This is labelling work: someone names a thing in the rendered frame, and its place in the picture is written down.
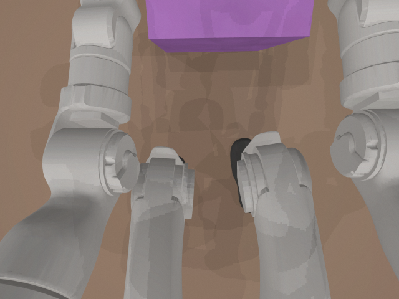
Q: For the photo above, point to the right robot upper arm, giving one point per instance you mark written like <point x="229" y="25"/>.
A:
<point x="366" y="148"/>

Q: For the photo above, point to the carton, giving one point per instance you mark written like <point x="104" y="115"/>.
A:
<point x="227" y="25"/>

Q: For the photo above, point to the robot left thigh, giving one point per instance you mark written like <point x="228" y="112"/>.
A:
<point x="154" y="264"/>

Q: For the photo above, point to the right robot foot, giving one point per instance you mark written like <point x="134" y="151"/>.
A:
<point x="235" y="155"/>

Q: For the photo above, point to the robot left forearm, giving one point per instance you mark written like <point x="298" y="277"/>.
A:
<point x="100" y="66"/>

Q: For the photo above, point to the left robot upper arm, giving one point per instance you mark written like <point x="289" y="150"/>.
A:
<point x="52" y="252"/>

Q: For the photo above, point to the robot right forearm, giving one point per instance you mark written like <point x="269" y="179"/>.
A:
<point x="369" y="48"/>

